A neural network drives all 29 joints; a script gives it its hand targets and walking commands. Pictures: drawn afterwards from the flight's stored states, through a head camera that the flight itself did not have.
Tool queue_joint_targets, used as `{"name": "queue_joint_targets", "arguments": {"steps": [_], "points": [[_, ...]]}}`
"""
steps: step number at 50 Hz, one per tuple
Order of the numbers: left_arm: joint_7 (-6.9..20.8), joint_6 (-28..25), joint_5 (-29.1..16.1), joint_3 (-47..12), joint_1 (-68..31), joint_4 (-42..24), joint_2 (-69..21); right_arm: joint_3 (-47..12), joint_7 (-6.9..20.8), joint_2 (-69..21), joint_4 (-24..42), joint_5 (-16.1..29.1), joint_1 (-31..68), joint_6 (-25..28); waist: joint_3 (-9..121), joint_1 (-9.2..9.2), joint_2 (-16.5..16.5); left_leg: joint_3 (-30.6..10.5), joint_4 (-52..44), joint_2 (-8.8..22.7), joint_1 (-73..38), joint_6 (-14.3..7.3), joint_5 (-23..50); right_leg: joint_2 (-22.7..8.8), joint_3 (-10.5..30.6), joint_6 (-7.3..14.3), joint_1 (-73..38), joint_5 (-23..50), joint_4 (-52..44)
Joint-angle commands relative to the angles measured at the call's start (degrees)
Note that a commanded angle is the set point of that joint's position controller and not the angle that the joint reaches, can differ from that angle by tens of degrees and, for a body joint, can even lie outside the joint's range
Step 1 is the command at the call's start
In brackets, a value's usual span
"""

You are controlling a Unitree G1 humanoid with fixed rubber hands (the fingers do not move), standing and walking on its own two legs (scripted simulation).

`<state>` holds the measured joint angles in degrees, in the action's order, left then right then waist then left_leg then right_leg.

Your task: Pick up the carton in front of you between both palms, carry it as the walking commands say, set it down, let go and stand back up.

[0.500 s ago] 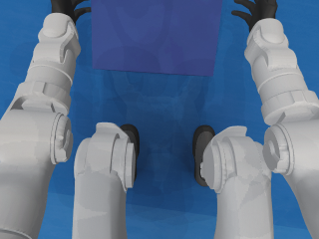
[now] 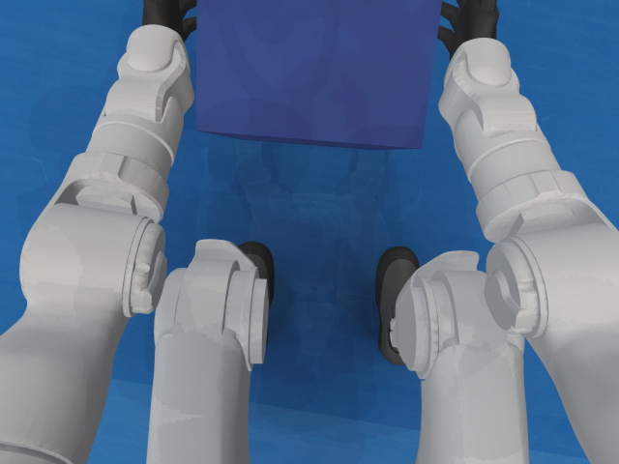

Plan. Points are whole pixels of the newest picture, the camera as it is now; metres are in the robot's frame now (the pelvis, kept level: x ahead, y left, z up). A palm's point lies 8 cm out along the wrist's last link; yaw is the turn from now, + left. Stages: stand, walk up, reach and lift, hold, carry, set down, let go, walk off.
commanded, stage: reach and lift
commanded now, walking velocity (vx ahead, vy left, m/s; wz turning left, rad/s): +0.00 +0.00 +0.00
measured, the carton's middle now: (314, 57) +0.52 +0.04 -0.25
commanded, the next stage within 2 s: none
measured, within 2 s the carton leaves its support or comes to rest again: leaves its support in 0.22 s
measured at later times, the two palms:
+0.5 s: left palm (110, 11) +0.50 +0.20 -0.07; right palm (525, 21) +0.51 -0.11 -0.07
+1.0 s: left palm out of the picture +0.47 +0.19 +0.09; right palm out of the picture +0.49 -0.11 +0.10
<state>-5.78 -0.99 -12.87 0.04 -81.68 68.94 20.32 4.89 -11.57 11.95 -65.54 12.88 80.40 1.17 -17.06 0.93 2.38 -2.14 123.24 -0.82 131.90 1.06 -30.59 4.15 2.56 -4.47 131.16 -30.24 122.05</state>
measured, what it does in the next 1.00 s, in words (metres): rises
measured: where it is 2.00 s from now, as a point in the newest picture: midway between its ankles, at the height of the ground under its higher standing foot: (324, 322)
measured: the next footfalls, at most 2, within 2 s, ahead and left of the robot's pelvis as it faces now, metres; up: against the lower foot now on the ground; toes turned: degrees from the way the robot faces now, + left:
none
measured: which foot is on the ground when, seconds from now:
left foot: down 0.00-1.00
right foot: down 0.00-1.00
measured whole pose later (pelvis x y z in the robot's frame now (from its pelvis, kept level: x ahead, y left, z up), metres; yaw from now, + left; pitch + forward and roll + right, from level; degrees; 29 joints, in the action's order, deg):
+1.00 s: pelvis +0.02 -0.01 +0.15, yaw +3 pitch +41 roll -1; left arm -1.7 19.5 9.4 20.9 -51.3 40.1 2.1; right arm 25.5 -5.9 -4.4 -36.2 -8.6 49.5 -17.6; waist 12.0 0.6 2.0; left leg -5.7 95.2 -5.8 107.6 3.5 -28.2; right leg 7.6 5.7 -4.1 106.5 -29.7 95.5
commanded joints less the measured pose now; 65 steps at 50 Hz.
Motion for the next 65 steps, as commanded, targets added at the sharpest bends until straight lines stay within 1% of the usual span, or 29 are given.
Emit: {"name": "queue_joint_targets", "arguments": {"steps": [1,3,4,6,8,11,13,16,18,20,22,24,26,28,29,30,31,32,35,37,40,47,51,54,65], "points": [[5.3,-0.7,0.3,-6.5,-23.8,-7.1,-22.5,-5.0,5.5,-23.2,6.3,-1.8,19.5,0.6,63.9,1.22,-2.7,2.4,-10.6,-2.0,-33.0,-0.4,14.4,2.9,-5.9,1.4,-29.6,12.6,-6.9],[9.0,0.7,1.4,-8.6,-29.8,-8.5,-36.0,-6.3,9.3,-37.1,7.2,-4.1,25.1,-0.9,62.7,1.49,-2.0,3.0,-9.5,-3.3,-31.2,-0.3,13.5,4.0,-6.3,1.8,-28.7,11.6,-6.1],[10.7,1.6,2.3,-8.2,-30.4,-9.2,-40.8,-6.4,11.0,-41.4,7.8,-5.1,26.7,-1.7,61.8,1.65,-1.9,3.4,-9.2,-3.7,-30.5,-0.3,12.9,4.3,-6.6,1.9,-28.0,10.9,-5.8],[13.0,2.8,3.3,-7.3,-30.6,-11.3,-46.5,-5.7,13.3,-46.9,9.3,-6.7,27.5,-3.2,61.2,1.82,-1.4,4.3,-8.9,-4.4,-29.3,-0.4,13.1,5.0,-7.3,2.0,-27.0,10.8,-5.5],[14.2,3.6,3.1,-7.4,-30.4,-13.9,-50.0,-6.1,14.5,-51.1,11.5,-6.4,27.9,-4.2,64.0,2.30,-1.2,4.9,-8.5,-4.8,-30.2,-0.6,15.5,5.3,-7.6,2.0,-28.1,13.4,-5.0],[14.7,4.4,1.3,-9.6,-30.8,-19.3,-55.1,-8.8,15.1,-56.8,15.8,-4.1,28.2,-5.2,73.8,3.16,-1.6,5.7,-7.7,-5.1,-35.6,-0.5,22.0,5.7,-7.9,1.8,-32.1,19.6,-4.0],[14.5,5.3,0.4,-11.6,-30.9,-24.8,-58.3,-11.1,15.1,-60.8,19.2,-2.8,27.8,-6.2,82.6,3.76,-2.2,6.3,-7.7,-5.5,-41.3,-0.1,26.2,6.2,-8.3,1.7,-35.4,22.8,-3.9],[14.0,7.6,0.8,-13.7,-29.1,-32.1,-62.9,-14.7,15.0,-65.4,25.2,-1.8,27.5,-8.3,93.9,4.27,-3.5,6.7,-8.4,-6.0,-50.1,0.3,30.3,6.8,-9.0,1.3,-36.9,23.9,-5.0],[13.7,9.5,1.7,-14.7,-26.7,-35.7,-65.4,-16.9,14.8,-66.7,30.0,-1.9,27.1,-9.7,99.1,4.26,-4.2,7.2,-9.6,-6.6,-53.5,0.7,30.3,7.1,-9.2,1.2,-38.3,22.6,-6.6],[13.8,11.5,2.9,-15.2,-24.3,-37.7,-67.6,-18.0,14.8,-67.4,33.5,-2.9,26.5,-11.1,100.1,3.70,-4.3,7.6,-11.6,-7.2,-53.6,0.8,27.0,7.4,-9.3,1.4,-39.0,19.6,-8.5],[14.2,13.5,4.4,-14.7,-22.0,-36.8,-69.7,-17.6,15.1,-67.8,33.7,-4.7,25.1,-12.7,95.4,2.74,-4.4,7.7,-14.5,-7.6,-50.8,0.8,20.8,7.5,-9.4,1.8,-37.4,14.5,-11.1],[15.0,15.3,6.7,-12.4,-19.9,-33.0,-71.9,-15.0,15.7,-68.6,30.1,-7.6,22.9,-14.4,86.3,1.67,-4.5,7.5,-17.7,-7.7,-45.5,0.7,12.9,7.4,-9.3,2.3,-34.1,8.3,-14.1],[16.0,16.8,9.5,-8.8,-18.0,-27.9,-73.1,-10.7,16.4,-69.0,25.4,-11.0,20.4,-15.9,77.5,0.78,-4.7,7.1,-20.9,-7.7,-40.7,0.5,6.2,7.2,-9.1,2.7,-31.3,3.3,-17.1],[16.9,17.7,12.3,-5.3,-17.6,-25.2,-73.0,-6.6,17.1,-68.7,22.4,-14.0,19.4,-16.9,74.2,0.37,-4.7,6.9,-23.1,-7.7,-39.3,0.1,3.0,7.2,-8.8,3.0,-31.0,0.9,-19.7],[17.2,17.9,13.3,-3.9,-17.4,-24.2,-73.1,-5.4,17.3,-69.0,21.4,-14.9,19.2,-17.2,73.7,0.62,-4.6,7.0,-24.2,-7.7,-39.3,0.0,2.4,7.2,-8.6,3.1,-31.3,0.5,-20.8],[17.1,18.0,14.5,-2.5,-16.4,-23.0,-73.1,-4.2,16.7,-69.5,20.9,-15.9,19.1,-17.1,73.1,1.15,-4.5,7.1,-25.1,-7.9,-38.6,0.0,1.8,7.2,-8.4,3.0,-32.3,0.1,-21.8],[17.3,17.9,15.1,-1.4,-17.1,-23.1,-73.1,-3.3,17.1,-69.3,20.5,-16.7,18.8,-17.4,73.5,0.41,-3.7,6.9,-26.0,-7.8,-39.9,-0.3,2.2,7.3,-8.4,3.0,-33.0,0.3,-23.2],[17.6,18.0,15.8,-0.5,-17.1,-22.7,-73.2,-2.6,17.4,-69.8,20.1,-17.1,18.6,-17.5,74.3,0.97,-3.7,7.1,-26.9,-7.9,-40.7,-0.3,2.4,7.3,-8.1,3.0,-33.9,0.3,-24.3],[18.1,18.2,17.2,1.0,-15.8,-22.1,-74.0,-1.9,18.2,-71.1,19.5,-18.0,17.5,-17.8,76.6,1.13,-2.7,7.2,-29.4,-8.1,-43.4,-0.3,3.8,7.4,-7.8,2.6,-36.8,1.2,-27.2],[18.3,18.4,17.4,0.7,-14.5,-22.5,-74.9,-2.7,18.5,-72.0,19.7,-18.0,16.3,-18.0,78.3,1.38,-2.5,7.2,-31.0,-8.2,-45.6,-0.2,5.1,7.3,-7.7,2.4,-39.1,2.4,-28.9],[18.7,18.6,17.0,-0.9,-12.9,-24.3,-76.2,-4.5,18.9,-73.5,21.1,-17.6,14.1,-18.2,81.3,1.43,-2.5,7.1,-33.1,-8.3,-49.4,0.1,7.8,7.3,-7.5,2.2,-42.7,4.6,-31.2],[18.4,19.1,13.6,-8.5,-7.5,-29.9,-80.5,-12.4,19.6,-77.1,26.2,-14.2,7.8,-18.7,85.5,1.15,-3.0,6.3,-37.8,-8.7,-59.6,0.8,13.9,7.4,-6.8,1.8,-50.9,9.6,-36.1],[17.9,19.3,12.4,-11.4,-3.7,-32.0,-81.9,-15.6,19.8,-78.3,27.7,-12.8,3.7,-19.0,84.2,1.10,-3.2,5.5,-41.1,-8.8,-64.3,1.0,15.2,7.3,-6.2,1.7,-55.0,10.7,-39.4],[17.6,19.2,12.1,-12.5,-0.5,-32.6,-82.5,-16.9,19.9,-78.9,27.9,-12.5,0.3,-19.0,81.7,1.05,-3.2,4.8,-43.9,-8.7,-67.4,1.0,15.5,7.2,-5.5,1.7,-57.9,11.1,-42.4],[17.1,17.6,14.1,-12.0,11.6,-31.6,-83.7,-16.0,20.2,-79.4,25.8,-15.0,-12.8,-17.8,70.2,0.26,-2.9,2.1,-56.1,-8.2,-78.9,0.4,17.1,6.0,-2.3,2.3,-70.3,13.4,-55.3]]}}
